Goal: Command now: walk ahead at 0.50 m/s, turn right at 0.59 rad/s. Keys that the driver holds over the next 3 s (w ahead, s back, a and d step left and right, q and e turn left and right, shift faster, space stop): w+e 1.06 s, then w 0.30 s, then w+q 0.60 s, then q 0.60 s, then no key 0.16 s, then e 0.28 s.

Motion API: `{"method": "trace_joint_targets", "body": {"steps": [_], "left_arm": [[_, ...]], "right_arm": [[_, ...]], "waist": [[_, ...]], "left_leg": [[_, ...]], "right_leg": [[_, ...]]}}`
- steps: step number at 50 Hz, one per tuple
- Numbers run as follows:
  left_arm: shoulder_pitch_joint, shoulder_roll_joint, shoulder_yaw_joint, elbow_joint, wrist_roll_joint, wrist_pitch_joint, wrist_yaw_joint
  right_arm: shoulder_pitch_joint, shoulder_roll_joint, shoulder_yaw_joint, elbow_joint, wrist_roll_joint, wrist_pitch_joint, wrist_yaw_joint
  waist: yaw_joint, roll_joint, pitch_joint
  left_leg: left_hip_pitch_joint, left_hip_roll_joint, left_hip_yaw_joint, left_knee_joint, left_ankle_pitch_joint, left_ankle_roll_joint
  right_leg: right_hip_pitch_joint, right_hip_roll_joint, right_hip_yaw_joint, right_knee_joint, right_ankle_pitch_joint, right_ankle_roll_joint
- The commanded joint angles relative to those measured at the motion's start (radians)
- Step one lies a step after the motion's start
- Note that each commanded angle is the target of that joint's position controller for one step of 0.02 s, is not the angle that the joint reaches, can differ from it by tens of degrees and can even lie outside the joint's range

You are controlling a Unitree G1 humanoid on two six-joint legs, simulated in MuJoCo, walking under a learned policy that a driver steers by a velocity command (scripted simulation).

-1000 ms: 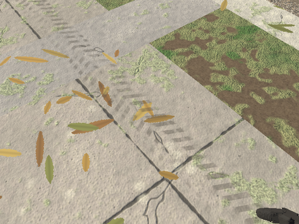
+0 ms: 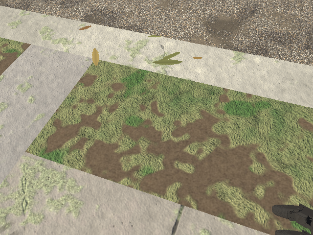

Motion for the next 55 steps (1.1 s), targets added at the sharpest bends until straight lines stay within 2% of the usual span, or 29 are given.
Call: {"method": "trace_joint_targets", "body": {"steps": [1, 2, 3, 4, 5, 6, 7, 8, 10, 15, 19, 23, 26, 28, 29, 30, 31, 32, 33, 34, 35, 39, 44, 49, 51, 52, 53, 54, 55], "left_arm": [[-0.019, 0.142, 0.037, -0.056, 0.002, 0.000, 0.008], [-0.027, 0.103, 0.022, -0.067, 0.008, -0.002, 0.004], [-0.008, 0.046, 0.000, -0.087, 0.027, -0.004, 0.001], [0.135, 0.013, -0.011, -0.115, -0.012, -0.013, 0.000], [0.111, 0.127, 0.007, -0.082, -0.022, -0.012, 0.004], [-0.002, 0.173, 0.020, -0.097, -0.013, -0.007, 0.002], [-0.051, 0.160, 0.021, -0.107, -0.002, -0.002, 0.003], [-0.082, 0.146, 0.023, -0.119, 0.007, -0.003, 0.000], [-0.065, 0.106, 0.021, -0.123, -0.006, 0.006, -0.011], [-0.138, 0.060, 0.006, -0.166, 0.001, 0.018, -0.018], [-0.239, 0.042, -0.006, -0.186, 0.001, 0.005, -0.043], [-0.340, 0.040, -0.010, -0.228, -0.002, 0.004, -0.066], [-0.300, 0.085, 0.013, -0.240, 0.005, 0.011, -0.073], [-0.044, 0.166, 0.062, -0.176, 0.003, 0.019, -0.062], [0.115, 0.247, 0.093, -0.137, -0.002, 0.030, -0.041], [0.056, 0.350, 0.097, -0.154, -0.009, 0.016, -0.039], [0.086, 0.252, 0.070, -0.178, -0.003, 0.000, -0.045], [0.049, 0.204, 0.053, -0.164, 0.006, -0.015, -0.049], [-0.010, 0.180, 0.043, -0.166, 0.004, -0.022, -0.048], [-0.076, 0.151, 0.034, -0.176, 0.006, -0.021, -0.045], [-0.113, 0.135, 0.026, -0.191, 0.020, -0.023, -0.040], [-0.105, 0.157, 0.030, -0.173, 0.016, -0.029, -0.017], [-0.027, 0.177, 0.036, -0.130, 0.005, -0.017, 0.001], [0.024, 0.165, 0.035, -0.094, -0.003, -0.004, 0.006], [0.004, 0.158, 0.035, -0.096, 0.000, 0.004, 0.007], [-0.003, 0.126, 0.023, -0.102, 0.004, 0.004, 0.004], [0.001, 0.068, 0.001, -0.120, 0.018, 0.001, 0.000], [0.153, 0.010, -0.018, -0.138, -0.010, -0.008, 0.000], [0.155, 0.107, -0.006, -0.107, -0.019, -0.012, 0.004]], "right_arm": [[0.037, -0.138, -0.050, -0.054, 0.003, -0.032, 0.001], [0.147, -0.170, -0.064, -0.033, -0.010, -0.038, -0.005], [0.304, -0.227, -0.077, -0.020, -0.022, -0.037, -0.014], [0.361, -0.285, -0.091, 0.019, -0.029, -0.023, -0.005], [0.321, -0.178, -0.067, -0.007, -0.006, -0.019, -0.001], [0.278, -0.125, -0.053, -0.015, -0.003, -0.011, -0.008], [0.233, -0.114, -0.045, -0.019, -0.013, -0.004, -0.010], [0.208, -0.097, -0.040, -0.008, -0.017, 0.000, -0.012], [0.199, -0.083, -0.035, 0.006, -0.019, -0.006, -0.016], [0.224, -0.137, -0.054, 0.045, -0.012, -0.012, -0.020], [0.234, -0.162, -0.058, 0.063, -0.007, 0.003, -0.026], [0.288, -0.196, -0.067, 0.092, 0.010, 0.023, -0.028], [0.282, -0.239, -0.079, 0.095, 0.026, 0.043, -0.034], [0.260, -0.238, -0.077, 0.087, 0.034, 0.056, -0.041], [0.283, -0.182, -0.054, 0.070, 0.003, 0.051, -0.044], [0.366, -0.048, -0.007, 0.005, -0.029, 0.023, -0.028], [0.244, -0.141, -0.022, -0.003, 0.009, -0.013, -0.015], [0.161, -0.179, -0.031, -0.031, 0.039, -0.031, -0.009], [0.159, -0.164, -0.025, -0.026, 0.025, -0.039, -0.015], [0.166, -0.166, -0.030, -0.014, -0.002, -0.037, -0.021], [0.189, -0.172, -0.035, -0.010, -0.010, -0.027, -0.019], [0.161, -0.126, -0.025, -0.020, -0.025, 0.009, -0.021], [-0.030, -0.081, -0.004, -0.067, -0.014, 0.003, -0.008], [-0.064, -0.131, -0.022, -0.089, 0.001, -0.014, 0.009], [0.020, -0.148, -0.036, -0.071, 0.001, -0.022, 0.006], [0.117, -0.172, -0.051, -0.050, -0.007, -0.027, -0.001], [0.265, -0.225, -0.066, -0.039, -0.025, -0.030, -0.009], [0.363, -0.300, -0.086, 0.001, -0.034, -0.017, -0.005], [0.361, -0.210, -0.068, -0.002, -0.003, -0.013, 0.003]], "waist": [[-0.088, -0.172, -0.048], [-0.142, -0.151, -0.129], [-0.194, -0.021, -0.282], [-0.115, 0.350, -0.369], [-0.141, 0.198, -0.276], [-0.167, 0.098, -0.155], [-0.149, 0.023, -0.091], [-0.134, 0.020, -0.040], [-0.107, 0.069, -0.027], [-0.111, 0.029, -0.006], [-0.147, 0.018, 0.019], [-0.174, 0.018, 0.055], [-0.117, 0.055, 0.009], [0.033, 0.040, -0.128], [0.088, -0.080, -0.219], [-0.054, -0.326, -0.319], [0.038, -0.195, -0.386], [0.037, -0.154, -0.235], [-0.012, -0.074, -0.160], [-0.055, -0.057, -0.107], [-0.089, -0.085, -0.092], [-0.106, -0.077, -0.050], [-0.030, -0.106, -0.012], [-0.028, -0.139, -0.013], [-0.076, -0.170, -0.032], [-0.125, -0.161, -0.091], [-0.185, -0.066, -0.233], [-0.125, 0.277, -0.366], [-0.146, 0.209, -0.315]], "left_leg": [[0.202, -0.020, 0.027, -0.050, -0.061, 0.049], [0.389, 0.025, 0.001, -0.050, -0.062, 0.089], [0.660, 0.203, -0.182, -0.033, -0.126, 0.147], [0.913, 0.401, -0.679, -0.161, -0.394, 0.302], [0.855, 0.394, -0.698, -0.203, -0.602, 0.276], [0.734, 0.352, -0.523, -0.211, -0.555, 0.234], [0.613, 0.311, -0.397, -0.224, -0.414, 0.214], [0.529, 0.276, -0.306, -0.244, -0.304, 0.212], [0.452, 0.234, -0.176, -0.290, -0.204, 0.205], [0.469, 0.254, -0.007, -0.346, -0.018, 0.240], [0.489, 0.221, 0.146, -0.347, 0.058, 0.206], [0.573, 0.252, 0.211, -0.323, 0.108, 0.184], [0.640, 0.265, 0.264, -0.170, 0.511, 0.156], [0.546, 0.223, 0.314, 0.177, 0.650, 0.114], [0.284, 0.179, 0.313, 0.493, 0.282, 0.068], [-0.145, -0.028, 0.188, 0.822, -0.606, 0.018], [-0.253, -0.015, -0.003, 0.904, -0.595, 0.035], [-0.313, 0.024, 0.004, 0.870, -0.490, 0.055], [-0.260, 0.065, 0.003, 0.780, -0.404, 0.060], [-0.191, 0.092, 0.003, 0.697, -0.360, 0.049], [-0.124, 0.108, -0.005, 0.660, -0.326, 0.040], [-0.076, 0.088, 0.032, 0.490, -0.225, -0.020], [0.018, 0.013, 0.043, 0.128, 0.072, -0.033], [0.063, -0.010, -0.001, 0.006, 0.001, 0.008], [0.170, -0.019, 0.020, -0.028, -0.071, 0.044], [0.328, -0.001, 0.020, -0.049, -0.066, 0.076], [0.590, 0.159, -0.129, -0.023, -0.104, 0.140], [0.910, 0.381, -0.607, -0.122, -0.330, 0.313], [0.892, 0.398, -0.737, -0.187, -0.573, 0.311]], "right_leg": [[-0.050, -0.231, 0.220, 0.030, 0.335, -0.104], [-0.095, -0.177, 0.179, 0.176, 0.370, -0.072], [-0.233, -0.102, 0.083, 0.466, 0.177, -0.031], [-0.584, 0.002, -0.008, 0.759, -0.248, 0.025], [-0.691, -0.085, 0.020, 0.877, -0.196, 0.039], [-0.713, -0.116, -0.013, 0.895, -0.100, 0.045], [-0.676, -0.150, -0.042, 0.875, -0.031, 0.051], [-0.658, -0.177, -0.042, 0.827, 0.014, 0.054], [-0.594, -0.213, -0.061, 0.772, 0.051, 0.054], [-0.665, -0.239, -0.086, 0.606, 0.176, 0.080], [-0.613, -0.223, -0.149, 0.381, 0.367, 0.071], [-0.588, -0.199, -0.208, 0.245, 0.351, 0.039], [-0.465, -0.125, -0.276, 0.207, 0.204, -0.019], [-0.106, -0.042, -0.305, 0.125, 0.236, -0.086], [0.208, -0.160, -0.096, 0.112, 0.237, -0.145], [0.488, -0.403, 0.492, 0.002, 0.037, -0.338], [0.499, -0.435, 0.619, -0.123, -0.073, -0.336], [0.389, -0.409, 0.476, -0.142, 0.012, -0.289], [0.241, -0.366, 0.365, -0.139, 0.116, -0.256], [0.110, -0.327, 0.274, -0.148, 0.225, -0.234], [0.024, -0.302, 0.229, -0.168, 0.302, -0.230], [-0.133, -0.255, 0.121, -0.204, 0.453, -0.234], [-0.193, -0.188, 0.067, -0.182, 0.323, -0.160], [-0.071, -0.242, 0.202, -0.061, 0.260, -0.133], [-0.057, -0.236, 0.232, 0.013, 0.310, -0.110], [-0.085, -0.187, 0.201, 0.122, 0.361, -0.079], [-0.202, -0.126, 0.125, 0.391, 0.247, -0.040], [-0.553, 0.012, -0.008, 0.724, -0.203, 0.036], [-0.680, -0.061, 0.019, 0.860, -0.208, 0.050]]}}
Next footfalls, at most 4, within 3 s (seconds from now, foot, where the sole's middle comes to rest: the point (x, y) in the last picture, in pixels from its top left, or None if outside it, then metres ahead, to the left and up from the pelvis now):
0.04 left None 0.21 0.13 -0.77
0.58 right None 0.43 -0.19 -0.77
1.06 left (216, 170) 0.77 -0.15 -0.77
1.52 right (297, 174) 0.78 -0.51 -0.77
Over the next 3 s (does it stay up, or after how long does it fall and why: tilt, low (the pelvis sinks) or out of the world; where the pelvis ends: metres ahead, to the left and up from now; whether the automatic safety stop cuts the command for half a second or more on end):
stays up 1.03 -0.56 0.00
